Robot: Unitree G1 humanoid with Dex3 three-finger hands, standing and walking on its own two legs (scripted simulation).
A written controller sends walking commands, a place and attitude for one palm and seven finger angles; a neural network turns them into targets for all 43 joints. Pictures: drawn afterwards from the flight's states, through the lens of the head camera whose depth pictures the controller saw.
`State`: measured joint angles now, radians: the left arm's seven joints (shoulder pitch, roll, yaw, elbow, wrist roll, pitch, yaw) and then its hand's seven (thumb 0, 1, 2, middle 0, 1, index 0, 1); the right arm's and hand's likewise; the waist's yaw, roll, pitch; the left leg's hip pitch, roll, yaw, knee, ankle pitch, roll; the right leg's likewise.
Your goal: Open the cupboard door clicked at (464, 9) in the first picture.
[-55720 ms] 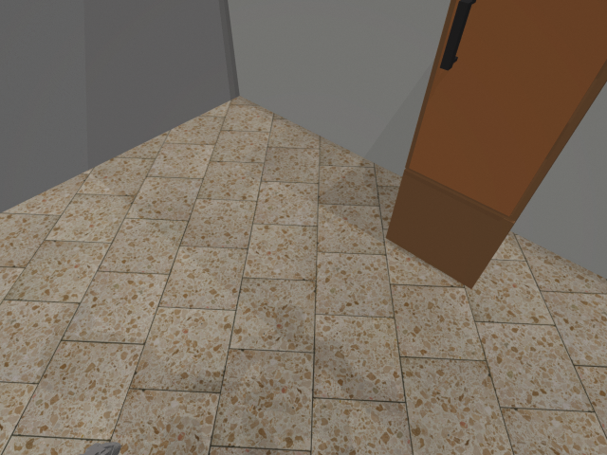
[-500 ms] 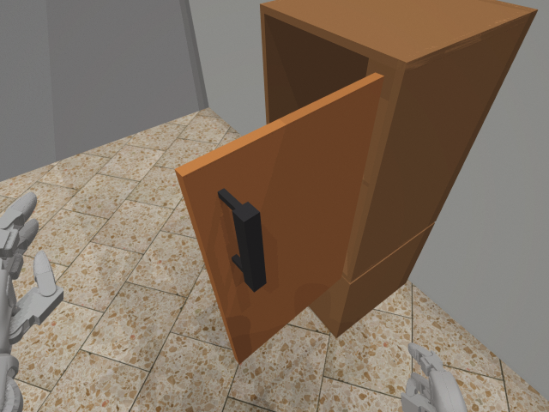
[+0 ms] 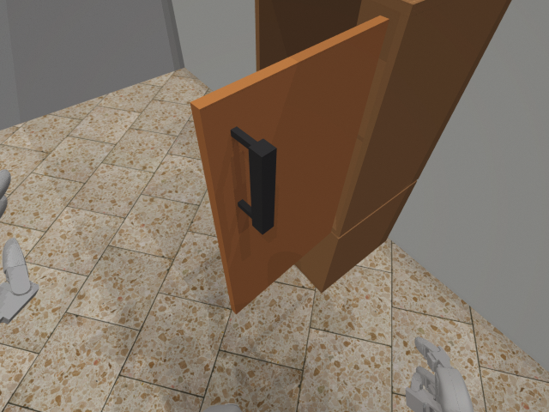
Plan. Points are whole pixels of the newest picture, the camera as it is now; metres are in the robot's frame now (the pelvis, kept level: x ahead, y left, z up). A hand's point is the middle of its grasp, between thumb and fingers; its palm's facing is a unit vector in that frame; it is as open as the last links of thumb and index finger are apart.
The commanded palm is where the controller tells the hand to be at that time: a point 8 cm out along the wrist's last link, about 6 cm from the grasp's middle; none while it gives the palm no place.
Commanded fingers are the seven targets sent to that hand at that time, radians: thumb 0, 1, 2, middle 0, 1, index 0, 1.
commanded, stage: step back with the hand held close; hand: left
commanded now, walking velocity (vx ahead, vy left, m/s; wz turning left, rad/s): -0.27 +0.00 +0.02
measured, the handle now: (252, 183) +0.39 +0.06 +0.13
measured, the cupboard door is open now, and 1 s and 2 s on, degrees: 95 95 95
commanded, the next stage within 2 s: stop stepping back and stand still in 0.52 s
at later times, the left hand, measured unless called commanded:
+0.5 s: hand out of the picture +0.12 +0.27 +0.19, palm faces +0.44 -0.78 -0.44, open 7.4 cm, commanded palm +0.06 +0.30 +0.19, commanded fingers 0.00 0.90 0.90 -0.20 -0.30 -0.20 -0.30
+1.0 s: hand out of the picture +0.01 +0.25 +0.18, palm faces +0.34 -0.79 -0.51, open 7.4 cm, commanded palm -0.02 +0.29 +0.19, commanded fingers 0.00 0.90 0.90 -0.20 -0.30 -0.20 -0.30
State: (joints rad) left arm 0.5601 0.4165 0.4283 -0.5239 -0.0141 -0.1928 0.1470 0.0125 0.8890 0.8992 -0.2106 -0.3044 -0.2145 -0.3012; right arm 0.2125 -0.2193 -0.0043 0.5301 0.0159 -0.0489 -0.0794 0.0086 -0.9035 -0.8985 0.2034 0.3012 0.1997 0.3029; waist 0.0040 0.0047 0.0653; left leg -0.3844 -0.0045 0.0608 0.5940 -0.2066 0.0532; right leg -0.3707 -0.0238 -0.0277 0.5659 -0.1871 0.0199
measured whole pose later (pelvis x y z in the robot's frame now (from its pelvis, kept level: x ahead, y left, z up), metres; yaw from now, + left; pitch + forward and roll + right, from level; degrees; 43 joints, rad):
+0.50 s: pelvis -0.08 +0.00 +0.01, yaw +0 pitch +2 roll -4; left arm 0.55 0.42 0.45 -0.56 -0.05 -0.23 0.17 0.01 0.89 0.90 -0.21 -0.30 -0.21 -0.30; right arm 0.22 -0.16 0.00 0.62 -0.01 -0.13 -0.04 0.01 -0.90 -0.90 0.20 0.30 0.20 0.30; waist 0.01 0.02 0.01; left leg -0.47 0.05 0.03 0.40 0.03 0.05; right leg -0.24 0.06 -0.04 0.76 -0.52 -0.02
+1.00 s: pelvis -0.18 +0.00 +0.01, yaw -4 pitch -1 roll +1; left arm 0.63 0.44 0.42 -0.52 -0.03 -0.20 0.13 0.01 0.89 0.90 -0.21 -0.30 -0.22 -0.30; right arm 0.25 -0.22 -0.01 0.65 -0.01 -0.09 -0.07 0.01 -0.90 -0.90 0.20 0.30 0.20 0.30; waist 0.02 -0.03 -0.01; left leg -0.51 -0.02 0.02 0.87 -0.29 -0.01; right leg -0.22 0.03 -0.04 0.47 -0.24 -0.06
